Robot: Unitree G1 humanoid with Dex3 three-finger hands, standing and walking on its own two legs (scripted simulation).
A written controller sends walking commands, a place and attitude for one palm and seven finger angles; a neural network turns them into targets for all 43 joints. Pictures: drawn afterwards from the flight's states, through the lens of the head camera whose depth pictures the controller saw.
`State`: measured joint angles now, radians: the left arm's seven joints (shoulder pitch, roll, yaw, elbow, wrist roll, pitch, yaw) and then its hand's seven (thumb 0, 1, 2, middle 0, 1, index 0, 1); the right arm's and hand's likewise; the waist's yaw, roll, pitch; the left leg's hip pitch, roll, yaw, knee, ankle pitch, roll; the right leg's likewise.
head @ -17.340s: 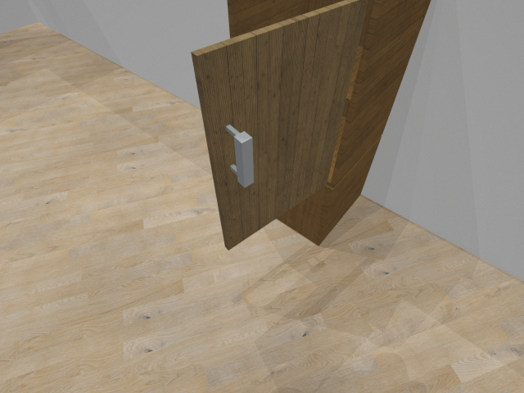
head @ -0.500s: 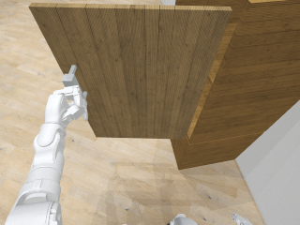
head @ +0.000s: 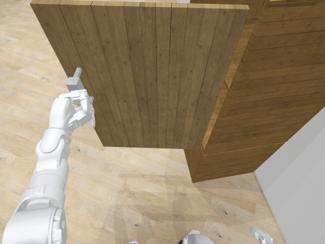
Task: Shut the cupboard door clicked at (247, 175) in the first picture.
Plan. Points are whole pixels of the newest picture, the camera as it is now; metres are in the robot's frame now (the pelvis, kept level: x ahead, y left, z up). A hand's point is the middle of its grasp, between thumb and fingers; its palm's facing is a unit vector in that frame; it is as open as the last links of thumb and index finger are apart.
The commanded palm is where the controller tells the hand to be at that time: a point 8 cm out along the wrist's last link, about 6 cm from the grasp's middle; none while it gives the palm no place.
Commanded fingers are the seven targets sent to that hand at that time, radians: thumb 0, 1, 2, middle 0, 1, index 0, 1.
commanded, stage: push the door shut along its arc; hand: left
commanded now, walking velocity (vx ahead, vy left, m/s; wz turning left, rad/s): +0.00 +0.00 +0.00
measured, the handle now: (83, 92) +0.49 +0.22 +0.07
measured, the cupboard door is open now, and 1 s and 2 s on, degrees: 78 58 47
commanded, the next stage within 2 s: pull the fist back off the door in 1.70 s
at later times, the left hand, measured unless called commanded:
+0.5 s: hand (96, 93) +0.48 +0.18 +0.08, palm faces -0.18 -0.98 +0.00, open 3.2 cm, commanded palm +0.47 +0.23 +0.07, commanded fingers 0.00 0.90 0.90 -1.30 -1.50 -1.30 -1.50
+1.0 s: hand (113, 78) +0.54 +0.15 +0.07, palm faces -0.33 -0.94 +0.02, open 3.1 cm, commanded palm +0.55 +0.19 +0.07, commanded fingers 0.00 0.90 0.90 -1.30 -1.50 -1.30 -1.50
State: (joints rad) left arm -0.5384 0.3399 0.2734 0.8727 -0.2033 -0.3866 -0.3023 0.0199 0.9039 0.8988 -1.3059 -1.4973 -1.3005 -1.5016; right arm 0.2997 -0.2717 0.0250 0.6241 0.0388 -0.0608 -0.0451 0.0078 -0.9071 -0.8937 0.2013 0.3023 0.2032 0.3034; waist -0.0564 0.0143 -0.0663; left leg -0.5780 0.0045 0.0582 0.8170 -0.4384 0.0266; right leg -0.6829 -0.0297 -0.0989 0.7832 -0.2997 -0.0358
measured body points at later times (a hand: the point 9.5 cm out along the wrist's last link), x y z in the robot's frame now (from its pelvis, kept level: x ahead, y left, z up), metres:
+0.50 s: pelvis -0.01 +0.01 -0.01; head +0.11 +0.01 +0.42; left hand +0.48 +0.24 +0.08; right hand +0.01 -0.27 -0.12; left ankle -0.02 +0.10 -0.70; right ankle +0.05 -0.10 -0.70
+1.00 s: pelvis +0.01 +0.03 -0.02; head +0.15 +0.04 +0.40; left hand +0.55 +0.20 +0.08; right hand -0.01 -0.24 -0.13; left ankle -0.02 +0.10 -0.70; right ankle +0.05 -0.10 -0.70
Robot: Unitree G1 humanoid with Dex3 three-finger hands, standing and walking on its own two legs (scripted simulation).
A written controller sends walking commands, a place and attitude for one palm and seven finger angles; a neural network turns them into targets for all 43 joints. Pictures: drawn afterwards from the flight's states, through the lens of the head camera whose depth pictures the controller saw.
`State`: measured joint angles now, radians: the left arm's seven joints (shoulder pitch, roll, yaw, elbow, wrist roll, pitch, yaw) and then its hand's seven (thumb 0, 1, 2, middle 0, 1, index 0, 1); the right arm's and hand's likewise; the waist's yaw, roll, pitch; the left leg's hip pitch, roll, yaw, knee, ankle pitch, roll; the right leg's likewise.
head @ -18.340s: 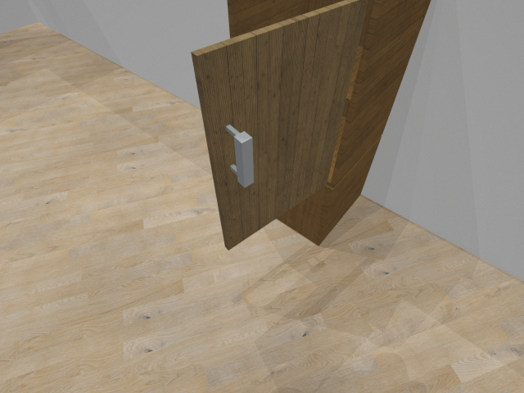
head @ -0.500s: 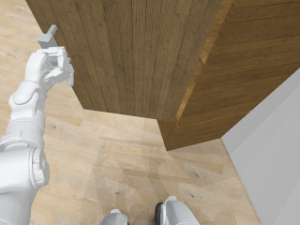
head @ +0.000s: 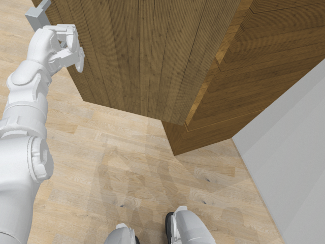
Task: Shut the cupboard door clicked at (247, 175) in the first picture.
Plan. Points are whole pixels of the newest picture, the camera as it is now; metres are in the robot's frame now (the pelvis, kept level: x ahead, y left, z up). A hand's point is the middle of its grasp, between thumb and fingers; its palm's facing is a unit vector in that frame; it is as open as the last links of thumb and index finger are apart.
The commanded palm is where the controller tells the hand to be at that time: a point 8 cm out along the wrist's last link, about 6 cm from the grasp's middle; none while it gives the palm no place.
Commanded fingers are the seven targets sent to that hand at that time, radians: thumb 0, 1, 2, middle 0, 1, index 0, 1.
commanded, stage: push the door shut along its arc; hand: left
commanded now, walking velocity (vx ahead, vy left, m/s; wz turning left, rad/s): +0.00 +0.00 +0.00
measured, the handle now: (52, 31) +0.61 +0.20 +0.09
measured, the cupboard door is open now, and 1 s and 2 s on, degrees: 58 47 47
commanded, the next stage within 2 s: pull the fist back off the door in 0.70 s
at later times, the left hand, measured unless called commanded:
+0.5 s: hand (96, 39) +0.57 +0.10 +0.10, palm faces -0.40 -0.92 +0.00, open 3.2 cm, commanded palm +0.59 +0.13 +0.09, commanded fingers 0.00 0.90 0.90 -1.30 -1.50 -1.30 -1.50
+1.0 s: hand (105, 28) +0.62 +0.07 +0.09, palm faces +0.05 -1.00 -0.01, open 3.2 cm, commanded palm +0.58 +0.10 +0.09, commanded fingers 0.00 0.90 0.90 -1.30 -1.50 -1.30 -1.50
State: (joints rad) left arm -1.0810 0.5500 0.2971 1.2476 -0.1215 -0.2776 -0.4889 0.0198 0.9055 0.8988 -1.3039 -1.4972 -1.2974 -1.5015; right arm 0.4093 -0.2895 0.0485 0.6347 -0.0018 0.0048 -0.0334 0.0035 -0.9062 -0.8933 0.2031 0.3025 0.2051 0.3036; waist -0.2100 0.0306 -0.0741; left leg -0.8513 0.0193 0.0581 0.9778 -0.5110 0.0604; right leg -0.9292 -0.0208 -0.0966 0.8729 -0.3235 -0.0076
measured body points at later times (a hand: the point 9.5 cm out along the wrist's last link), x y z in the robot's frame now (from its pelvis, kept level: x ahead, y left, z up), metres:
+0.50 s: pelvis +0.02 -0.01 -0.01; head +0.19 +0.00 +0.41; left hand +0.59 +0.15 +0.10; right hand -0.03 -0.28 -0.11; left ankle -0.03 +0.07 -0.68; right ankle +0.04 -0.12 -0.68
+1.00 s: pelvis +0.01 -0.02 -0.02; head +0.20 -0.02 +0.39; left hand +0.61 +0.13 +0.09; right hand -0.04 -0.27 -0.12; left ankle -0.03 +0.08 -0.68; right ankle +0.04 -0.12 -0.68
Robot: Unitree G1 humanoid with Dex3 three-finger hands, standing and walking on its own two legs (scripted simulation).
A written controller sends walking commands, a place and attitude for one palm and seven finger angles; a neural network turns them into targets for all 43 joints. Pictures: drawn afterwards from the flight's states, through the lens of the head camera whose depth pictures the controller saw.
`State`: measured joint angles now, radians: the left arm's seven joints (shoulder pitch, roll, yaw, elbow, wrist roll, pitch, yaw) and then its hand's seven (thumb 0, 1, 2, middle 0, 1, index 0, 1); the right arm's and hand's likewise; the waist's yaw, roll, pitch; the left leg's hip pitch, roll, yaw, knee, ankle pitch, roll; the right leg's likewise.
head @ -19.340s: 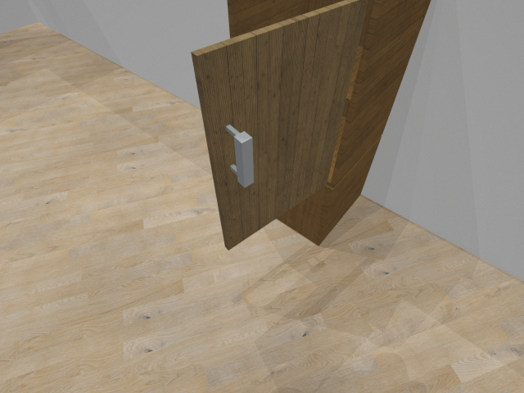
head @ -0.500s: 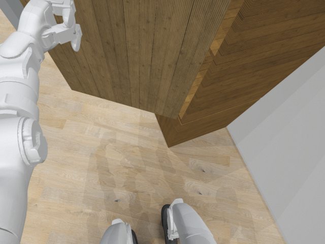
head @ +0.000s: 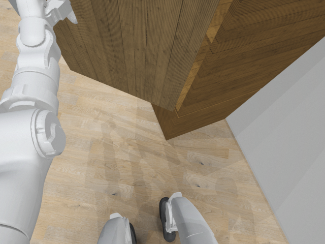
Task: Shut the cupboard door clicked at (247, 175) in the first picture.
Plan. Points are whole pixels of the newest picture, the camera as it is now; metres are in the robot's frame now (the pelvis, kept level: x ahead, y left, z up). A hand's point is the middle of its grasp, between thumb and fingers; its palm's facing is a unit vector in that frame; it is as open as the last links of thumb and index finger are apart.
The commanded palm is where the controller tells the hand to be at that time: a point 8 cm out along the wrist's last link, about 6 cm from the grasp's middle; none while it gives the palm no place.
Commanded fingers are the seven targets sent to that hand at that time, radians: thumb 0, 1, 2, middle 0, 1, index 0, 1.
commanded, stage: pull the fist back off the door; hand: left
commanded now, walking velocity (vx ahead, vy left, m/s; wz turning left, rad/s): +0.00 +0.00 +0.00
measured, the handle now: out of the picture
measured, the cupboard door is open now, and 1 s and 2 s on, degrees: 47 47 47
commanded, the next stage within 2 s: draw the hand back to the body in 0.68 s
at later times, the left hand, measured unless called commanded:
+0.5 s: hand (75, 38) +0.53 +0.09 +0.10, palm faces +0.01 -1.00 -0.02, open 3.1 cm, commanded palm +0.50 +0.13 +0.11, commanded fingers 0.00 0.90 0.90 -1.30 -1.50 -1.30 -1.50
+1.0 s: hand (56, 53) +0.48 +0.11 +0.12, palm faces +0.02 -1.00 -0.03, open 3.1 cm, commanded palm +0.42 +0.17 +0.14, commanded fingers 0.00 0.90 0.90 -1.30 -1.50 -1.30 -1.50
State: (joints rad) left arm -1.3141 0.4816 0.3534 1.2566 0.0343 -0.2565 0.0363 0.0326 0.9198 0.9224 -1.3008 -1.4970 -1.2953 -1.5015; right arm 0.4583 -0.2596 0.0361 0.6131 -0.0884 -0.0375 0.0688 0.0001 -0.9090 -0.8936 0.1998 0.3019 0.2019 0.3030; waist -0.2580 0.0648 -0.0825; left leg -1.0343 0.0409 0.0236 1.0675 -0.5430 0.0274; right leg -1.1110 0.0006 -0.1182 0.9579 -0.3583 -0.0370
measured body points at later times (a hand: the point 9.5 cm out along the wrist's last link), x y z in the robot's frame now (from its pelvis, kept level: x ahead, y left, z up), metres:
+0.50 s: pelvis +0.00 +0.00 +0.03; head +0.13 +0.00 +0.46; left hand +0.52 +0.14 +0.11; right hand -0.04 -0.26 -0.08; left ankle -0.04 +0.10 -0.66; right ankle +0.04 -0.10 -0.66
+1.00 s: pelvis +0.00 +0.00 +0.04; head +0.09 -0.01 +0.48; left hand +0.47 +0.17 +0.13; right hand +0.02 -0.25 -0.09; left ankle -0.04 +0.10 -0.66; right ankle +0.04 -0.10 -0.66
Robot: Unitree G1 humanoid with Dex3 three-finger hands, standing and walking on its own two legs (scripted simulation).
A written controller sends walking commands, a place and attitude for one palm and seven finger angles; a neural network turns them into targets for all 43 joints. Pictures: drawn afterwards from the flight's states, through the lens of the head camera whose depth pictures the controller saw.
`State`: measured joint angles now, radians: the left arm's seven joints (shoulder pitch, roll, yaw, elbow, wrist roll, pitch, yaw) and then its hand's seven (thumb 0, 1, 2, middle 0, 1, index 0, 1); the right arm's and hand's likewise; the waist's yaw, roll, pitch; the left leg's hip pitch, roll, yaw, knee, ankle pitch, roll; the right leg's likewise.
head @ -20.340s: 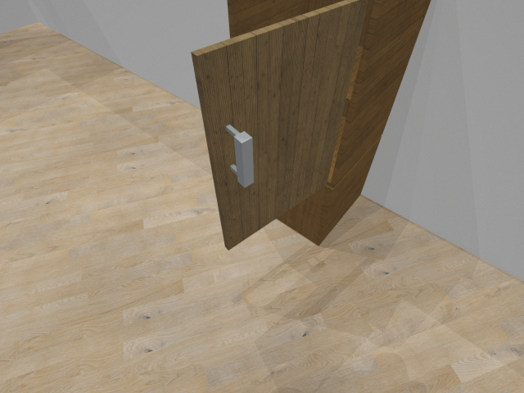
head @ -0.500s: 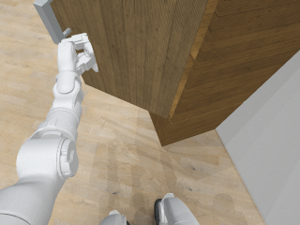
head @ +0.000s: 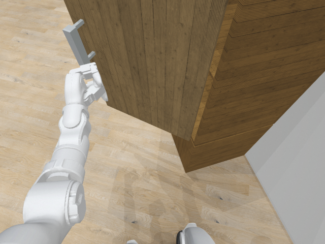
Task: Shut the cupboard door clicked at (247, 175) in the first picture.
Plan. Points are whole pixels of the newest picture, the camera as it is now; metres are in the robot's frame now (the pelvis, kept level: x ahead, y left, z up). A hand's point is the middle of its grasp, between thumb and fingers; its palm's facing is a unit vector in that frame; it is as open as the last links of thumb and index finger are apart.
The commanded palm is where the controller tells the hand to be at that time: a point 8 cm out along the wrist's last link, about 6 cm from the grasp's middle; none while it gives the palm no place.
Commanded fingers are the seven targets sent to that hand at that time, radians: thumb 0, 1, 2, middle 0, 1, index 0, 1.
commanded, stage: draw the hand back to the body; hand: left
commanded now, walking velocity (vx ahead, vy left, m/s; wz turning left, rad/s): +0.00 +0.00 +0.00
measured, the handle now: (82, 43) +0.67 +0.20 +0.07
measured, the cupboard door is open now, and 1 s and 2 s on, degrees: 47 47 47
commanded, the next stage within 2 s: step back with the hand held close in 1.38 s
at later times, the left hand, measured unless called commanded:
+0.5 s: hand (44, 143) +0.30 +0.19 +0.15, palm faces +0.19 -0.96 -0.21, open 3.2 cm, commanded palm +0.26 +0.24 +0.16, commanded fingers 0.00 0.90 0.90 -0.86 -1.02 -0.86 -1.02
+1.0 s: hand out of the picture +0.19 +0.27 +0.20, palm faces +0.49 -0.77 -0.41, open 6.1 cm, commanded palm +0.13 +0.31 +0.22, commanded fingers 0.00 0.90 0.90 -0.20 -0.30 -0.20 -0.30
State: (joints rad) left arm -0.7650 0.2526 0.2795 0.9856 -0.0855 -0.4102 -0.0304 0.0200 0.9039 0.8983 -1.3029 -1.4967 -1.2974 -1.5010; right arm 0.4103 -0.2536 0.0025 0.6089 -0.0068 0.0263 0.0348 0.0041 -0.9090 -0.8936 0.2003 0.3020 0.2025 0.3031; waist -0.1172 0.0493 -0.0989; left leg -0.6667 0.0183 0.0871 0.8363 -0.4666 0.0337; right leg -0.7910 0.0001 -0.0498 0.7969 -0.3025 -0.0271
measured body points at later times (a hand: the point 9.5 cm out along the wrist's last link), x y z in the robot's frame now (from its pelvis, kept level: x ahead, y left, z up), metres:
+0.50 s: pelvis +0.00 +0.00 +0.04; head +0.00 -0.03 +0.49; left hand +0.29 +0.24 +0.16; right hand +0.21 -0.22 -0.04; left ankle -0.04 +0.09 -0.70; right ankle +0.04 -0.11 -0.70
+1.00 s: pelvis +0.01 +0.00 +0.05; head -0.01 -0.03 +0.49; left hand +0.16 +0.31 +0.22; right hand +0.19 -0.21 -0.06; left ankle -0.04 +0.09 -0.70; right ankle +0.04 -0.11 -0.70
